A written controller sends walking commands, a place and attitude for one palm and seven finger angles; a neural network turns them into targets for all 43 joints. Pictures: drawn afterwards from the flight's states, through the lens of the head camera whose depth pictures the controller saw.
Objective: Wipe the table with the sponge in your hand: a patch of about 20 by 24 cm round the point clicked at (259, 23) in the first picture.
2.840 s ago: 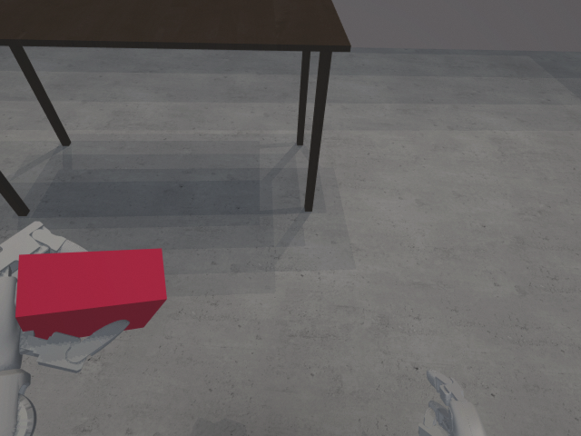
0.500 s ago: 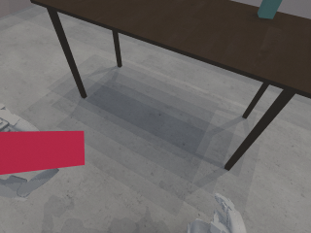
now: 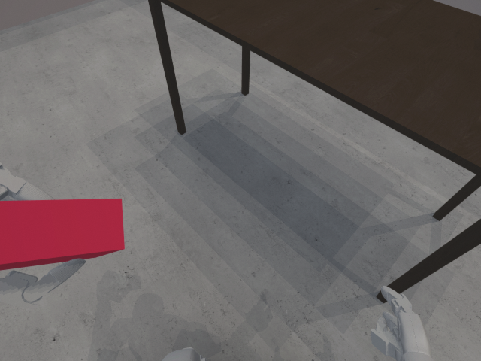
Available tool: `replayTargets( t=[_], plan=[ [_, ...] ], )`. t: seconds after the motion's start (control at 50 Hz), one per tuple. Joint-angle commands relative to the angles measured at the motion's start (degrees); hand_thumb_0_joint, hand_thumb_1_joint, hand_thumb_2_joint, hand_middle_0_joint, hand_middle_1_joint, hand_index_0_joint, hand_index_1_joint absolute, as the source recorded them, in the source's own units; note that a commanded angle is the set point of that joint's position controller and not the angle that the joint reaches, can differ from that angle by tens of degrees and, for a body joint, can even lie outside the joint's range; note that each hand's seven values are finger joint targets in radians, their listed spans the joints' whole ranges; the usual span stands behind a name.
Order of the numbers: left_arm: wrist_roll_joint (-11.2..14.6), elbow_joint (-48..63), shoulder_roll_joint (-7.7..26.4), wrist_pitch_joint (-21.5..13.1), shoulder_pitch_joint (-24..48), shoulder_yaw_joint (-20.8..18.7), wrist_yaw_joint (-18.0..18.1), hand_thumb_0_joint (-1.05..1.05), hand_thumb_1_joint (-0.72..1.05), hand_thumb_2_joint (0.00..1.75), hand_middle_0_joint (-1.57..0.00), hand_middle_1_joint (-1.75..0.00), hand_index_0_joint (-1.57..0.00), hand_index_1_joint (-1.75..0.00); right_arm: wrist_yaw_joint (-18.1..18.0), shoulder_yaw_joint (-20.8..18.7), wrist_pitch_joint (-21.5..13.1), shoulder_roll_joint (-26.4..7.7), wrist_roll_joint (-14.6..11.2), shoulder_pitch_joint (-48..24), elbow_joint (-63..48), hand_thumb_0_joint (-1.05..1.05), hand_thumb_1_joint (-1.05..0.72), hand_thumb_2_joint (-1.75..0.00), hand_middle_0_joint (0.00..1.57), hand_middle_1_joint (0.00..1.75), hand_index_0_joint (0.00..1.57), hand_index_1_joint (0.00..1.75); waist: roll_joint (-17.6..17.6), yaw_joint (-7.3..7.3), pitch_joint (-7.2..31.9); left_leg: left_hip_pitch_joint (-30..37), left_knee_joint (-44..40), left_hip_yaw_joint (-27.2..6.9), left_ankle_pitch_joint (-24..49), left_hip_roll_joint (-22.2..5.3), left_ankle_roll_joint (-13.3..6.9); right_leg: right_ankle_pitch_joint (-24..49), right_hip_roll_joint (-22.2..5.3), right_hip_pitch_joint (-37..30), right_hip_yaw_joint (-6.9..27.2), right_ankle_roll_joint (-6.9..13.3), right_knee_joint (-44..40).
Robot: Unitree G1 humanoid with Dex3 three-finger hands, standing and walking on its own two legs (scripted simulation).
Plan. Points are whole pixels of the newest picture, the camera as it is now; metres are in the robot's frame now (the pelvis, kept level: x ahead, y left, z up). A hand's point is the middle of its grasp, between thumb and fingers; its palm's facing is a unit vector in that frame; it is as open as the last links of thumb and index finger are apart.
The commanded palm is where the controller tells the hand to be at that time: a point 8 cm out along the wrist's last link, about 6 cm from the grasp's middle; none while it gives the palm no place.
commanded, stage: walk to a spot facing it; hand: left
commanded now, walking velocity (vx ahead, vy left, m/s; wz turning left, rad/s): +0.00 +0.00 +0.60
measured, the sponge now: (69, 235) +0.23 +0.20 +0.18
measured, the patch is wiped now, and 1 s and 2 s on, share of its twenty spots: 0.00 0.00 0.00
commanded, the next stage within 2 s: none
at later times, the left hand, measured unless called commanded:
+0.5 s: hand out of the picture +0.09 +0.24 +0.17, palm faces +0.65 -0.61 -0.46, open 9.6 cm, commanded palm +0.03 +0.26 +0.18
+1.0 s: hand out of the picture -0.08 +0.25 +0.18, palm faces +0.82 -0.42 -0.38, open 9.7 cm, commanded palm -0.14 +0.24 +0.18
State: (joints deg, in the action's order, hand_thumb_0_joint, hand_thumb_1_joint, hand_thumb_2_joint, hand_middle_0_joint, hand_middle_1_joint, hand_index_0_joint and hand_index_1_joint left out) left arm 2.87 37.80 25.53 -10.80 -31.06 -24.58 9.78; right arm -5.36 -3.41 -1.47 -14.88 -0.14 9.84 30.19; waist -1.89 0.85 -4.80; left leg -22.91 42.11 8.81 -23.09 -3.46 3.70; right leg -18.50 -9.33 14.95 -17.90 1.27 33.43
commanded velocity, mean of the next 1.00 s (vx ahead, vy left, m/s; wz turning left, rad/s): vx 0.11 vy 0.00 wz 0.56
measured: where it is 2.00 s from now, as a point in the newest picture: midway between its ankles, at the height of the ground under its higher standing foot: outside the picture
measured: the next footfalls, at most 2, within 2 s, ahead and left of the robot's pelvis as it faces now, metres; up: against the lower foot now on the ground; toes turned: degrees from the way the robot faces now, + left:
left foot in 0.06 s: +0.07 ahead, +0.12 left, +0.00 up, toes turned +11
right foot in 0.44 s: +0.03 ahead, -0.14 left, +0.00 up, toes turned +11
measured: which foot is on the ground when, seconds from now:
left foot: up 0.00-0.04, down 0.06-0.46, up 0.48-0.88, down 0.90-1.00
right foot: down 0.00-0.06, up 0.08-0.42, down 0.44-0.88, up 0.90-1.00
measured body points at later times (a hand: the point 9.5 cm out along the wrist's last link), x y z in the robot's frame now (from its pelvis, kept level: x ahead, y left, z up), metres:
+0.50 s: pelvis -0.04 -0.06 -0.01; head -0.01 -0.08 +0.44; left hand +0.05 +0.27 +0.20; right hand +0.20 -0.20 -0.11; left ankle +0.01 +0.10 -0.71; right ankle -0.01 -0.15 -0.74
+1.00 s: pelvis -0.10 -0.08 -0.01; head -0.11 -0.05 +0.44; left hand -0.12 +0.26 +0.20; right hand +0.17 -0.17 -0.08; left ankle -0.18 +0.01 -0.73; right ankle -0.03 -0.17 -0.66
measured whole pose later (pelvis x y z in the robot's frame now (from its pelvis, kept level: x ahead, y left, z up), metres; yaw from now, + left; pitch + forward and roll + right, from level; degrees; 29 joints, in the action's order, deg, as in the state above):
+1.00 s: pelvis -0.10 -0.08 -0.01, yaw +36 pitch -1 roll +0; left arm 1.1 32.1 22.1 -10.7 -27.2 -21.8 9.0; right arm -3.5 -0.6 -4.5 -10.0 0.0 13.0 34.2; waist -2.8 -0.1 -1.5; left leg -13.4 34.1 3.4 -19.6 -1.8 -0.9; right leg -27.6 -6.7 29.8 -7.0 -2.4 66.3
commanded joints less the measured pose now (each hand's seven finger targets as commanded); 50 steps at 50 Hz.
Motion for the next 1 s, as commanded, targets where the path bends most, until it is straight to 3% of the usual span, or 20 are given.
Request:
replayTargets(
  t=[0.0,0.02,0.04,0.06,0.1,0.18,0.38,0.4,0.42,0.44,0.46,0.54,0.62,0.76,0.84,0.86,0.88,0.9,0.94,0.98],
  plan=[
    [1.1,6.1,5.0,-1.5,1.3,-5.4,1.8,0.0,0.1,1.3,-1.2,-1.6,-1.2,-1.6,0.1,-0.4,-1.7,-1.6,0.1,-0.4,-8.2,0.0,-0.9,-0.9,0.2,0.3,0.2,0.3,-5.7,1.07,17.3,10.8,-16.6,2.5,11.8,3.3,-1.5,40.3,-10.7,-9.4,6.3,-0.7,8.7],
    [1.3,7.4,4.8,-1.9,2.2,-4.3,1.6,0.0,0.1,1.3,-1.2,-1.6,-1.2,-1.6,0.0,-0.5,-1.9,-2.6,0.2,-0.2,-8.2,0.0,-0.9,-0.9,0.2,0.3,0.2,0.3,2.5,1.88,17.9,18.6,-18.7,-4.9,26.4,-2.4,-4.7,24.7,-6.3,-0.7,5.5,-3.6,18.8],
    [1.4,11.1,4.7,-3.1,2.9,-2.7,1.0,0.0,0.1,1.3,-1.2,-1.6,-1.2,-1.6,0.2,-1.0,-3.1,-4.7,0.1,-1.5,-8.6,0.0,-0.9,-0.9,0.2,0.3,0.2,0.3,19.2,0.31,16.1,24.6,-18.9,-27.8,58.1,-17.9,-13.1,-10.4,2.3,14.8,7.4,-7.1,30.0],
    [-0.5,9.7,6.3,-4.1,3.0,-4.0,0.3,0.0,0.1,1.3,-1.2,-1.6,-1.2,-1.6,1.4,-0.1,-4.0,-3.9,0.3,0.1,-7.6,0.0,-0.9,-0.9,0.2,0.3,0.2,0.3,18.6,-0.51,14.7,26.3,-17.8,-36.1,70.7,-22.8,-18.8,-24.0,4.1,21.4,13.8,-6.1,35.3],
    [-1.6,10.0,7.2,-3.5,5.8,-3.2,-1.1,0.0,0.1,1.3,-1.2,-1.6,-1.2,-1.6,2.2,-0.5,-4.5,-4.6,0.2,-1.9,-5.9,0.0,-0.9,-0.9,0.2,0.3,0.2,0.3,12.7,-0.33,12.1,21.5,-17.5,-29.5,57.9,-19.5,-16.9,-17.4,1.9,22.1,17.1,-6.2,34.2],
    [-0.4,18.8,7.0,-3.5,4.5,-3.3,-0.4,0.0,0.1,1.3,-1.2,-1.6,-1.2,-1.6,3.3,-0.2,-7.0,-3.8,-0.4,-1.7,-5.5,0.0,-0.9,-0.9,0.2,0.3,0.2,0.3,19.9,-0.81,13.5,13.3,-19.7,-18.4,40.2,-10.3,-11.4,-6.2,5.4,11.4,14.1,-6.6,24.1],
    [1.5,1.3,2.8,0.1,4.1,-2.5,-1.5,0.0,0.1,1.3,-1.2,-1.6,-1.2,-1.6,2.6,0.7,-6.7,-3.2,-0.8,-2.0,-3.8,0.0,-0.9,-0.9,0.2,0.3,0.2,0.3,12.2,-1.54,10.8,2.7,-22.2,-23.4,13.6,-8.1,-10.2,-5.5,10.4,-5.9,11.9,-6.3,-2.9],
    [1.2,0.9,2.5,0.4,5.5,-1.8,-1.6,0.0,0.1,1.3,-1.2,-1.6,-1.2,-1.6,2.6,0.8,-6.4,-2.8,-1.0,-2.4,-3.9,0.0,-0.9,-0.9,0.2,0.3,0.2,0.3,9.6,-2.12,10.8,0.4,-18.9,-21.3,9.5,-6.0,-8.6,-1.2,8.3,-9.5,12.7,-5.3,-11.1],
    [0.4,0.6,3.8,0.9,7.5,-1.5,-1.4,0.0,0.1,1.3,-1.2,-1.6,-1.2,-1.6,2.7,1.1,-6.0,-1.5,-1.2,-1.8,-4.1,0.0,-0.9,-0.9,0.2,0.3,0.2,0.3,-0.6,-1.84,10.3,-4.9,-9.6,-17.2,0.2,-1.6,-5.5,0.9,-0.7,-12.2,20.6,-2.0,-19.1],
    [-0.2,0.1,7.8,2.0,8.5,-3.4,-0.7,0.0,0.1,1.3,-1.2,-1.6,-1.2,-1.6,2.6,1.3,-5.5,-0.3,-1.1,-2.9,-4.8,0.0,-0.9,-0.9,0.2,0.3,0.2,0.3,-15.1,-2.17,8.7,-12.7,9.1,-9.4,-7.8,5.8,-1.4,1.5,-15.2,-10.7,38.2,4.0,-22.6],
    [1.1,-0.1,7.5,1.9,12.6,-2.2,-0.3,0.0,0.1,1.3,-1.2,-1.6,-1.2,-1.6,2.0,1.3,-6.2,-2.1,-0.4,-4.7,-3.6,0.0,-0.9,-0.9,0.2,0.3,0.2,0.3,-12.7,-1.72,6.8,-13.0,22.4,-11.3,-8.1,4.9,-0.5,10.9,-19.1,-4.8,36.4,5.0,-21.8],
    [0.0,1.0,6.1,0.4,12.7,-0.7,-1.1,0.0,0.1,1.3,-1.2,-1.6,-1.2,-1.6,1.0,2.1,-5.3,-0.9,-0.3,-7.7,-2.7,0.0,-0.9,-0.9,0.2,0.3,0.2,0.3,-4.6,-0.61,5.6,-11.9,32.3,-8.8,1.8,2.0,1.4,19.4,-10.2,-2.0,17.1,2.2,-17.0],
    [-0.6,5.2,8.0,-1.8,11.2,-2.9,0.3,0.0,0.1,1.3,-1.2,-1.6,-1.2,-1.6,-0.7,1.3,-5.4,-1.5,0.7,-6.9,-4.0,0.0,-0.9,-0.9,0.2,0.3,0.2,0.3,-3.1,-1.5,7.9,-8.0,19.1,-5.3,-0.1,0.9,0.5,28.8,-10.6,-8.5,13.3,3.8,-15.1],
    [0.6,7.6,6.3,-1.3,2.7,-5.3,1.7,0.0,0.1,1.3,-1.2,-1.6,-1.2,-1.6,0.2,0.4,-4.2,-2.1,1.1,-3.5,-7.1,0.0,-0.9,-0.9,0.2,0.3,0.2,0.3,-8.7,-3.75,14.0,-3.5,-0.6,-2.2,-5.1,-0.7,-1.9,20.1,-15.3,-15.4,16.8,6.6,-12.4],
    [1.6,8.1,3.6,-1.1,3.4,-3.0,1.8,0.0,0.1,1.3,-1.2,-1.6,-1.2,-1.6,0.2,0.1,-4.0,-2.7,0.8,0.4,-6.8,0.0,-0.9,-0.9,0.2,0.3,0.2,0.3,-0.5,0.37,15.9,13.0,-18.9,-1.0,1.6,1.5,-4.7,4.6,-10.4,-4.9,11.2,1.1,3.3],
    [1.5,10.8,2.9,-2.2,5.3,-1.6,1.6,0.0,0.1,1.3,-1.2,-1.6,-1.2,-1.6,0.2,0.1,-4.5,-4.3,1.0,0.0,-7.3,0.0,-0.9,-0.9,0.2,0.3,0.2,0.3,13.8,1.4,14.6,20.7,-24.5,-14.2,5.4,-6.3,-9.6,-0.2,-2.9,7.9,6.9,-2.5,19.7],
    [0.5,12.0,3.1,-4.2,5.8,-0.8,1.2,0.0,0.1,1.3,-1.2,-1.6,-1.2,-1.6,0.8,0.2,-5.6,-4.9,1.2,-0.8,-7.0,0.0,-0.9,-0.9,0.2,0.3,0.2,0.3,27.1,0.69,11.3,27.6,-25.3,-37.0,27.1,-20.8,-17.4,-18.7,4.7,25.9,7.7,-5.3,32.6],
    [-1.8,11.1,6.2,-5.3,7.2,-3.0,0.9,0.0,0.1,1.3,-1.2,-1.6,-1.2,-1.6,1.5,0.6,-6.1,-3.8,0.8,-0.6,-5.8,0.0,-0.9,-0.9,0.2,0.3,0.2,0.3,20.9,0.34,9.6,28.8,-24.5,-39.8,33.5,-23.2,-20.3,-18.1,2.7,32.2,13.5,-3.8,39.1],
    [-2.5,10.3,8.6,-5.1,11.5,-4.5,-0.5,0.0,0.1,1.3,-1.2,-1.6,-1.2,-1.6,2.2,-0.2,-6.6,-4.2,0.0,-1.9,-4.2,0.0,-0.9,-0.9,0.2,0.3,0.2,0.3,13.2,-0.52,7.5,19.5,-24.3,-34.2,19.4,-19.6,-19.1,-10.5,0.6,30.4,16.9,-4.5,40.2],
    [-2.4,9.4,3.8,-4.8,12.1,-0.2,-0.8,0.0,0.1,1.3,-1.2,-1.6,-1.2,-1.6,2.6,-0.2,-7.1,-3.8,-0.6,-1.4,-3.1,0.0,-0.9,-0.9,0.2,0.3,0.2,0.3,13.8,-0.63,4.1,14.0,-25.7,-23.3,13.5,-13.7,-16.4,-5.4,1.3,26.8,14.6,-5.3,36.7]
  ],
)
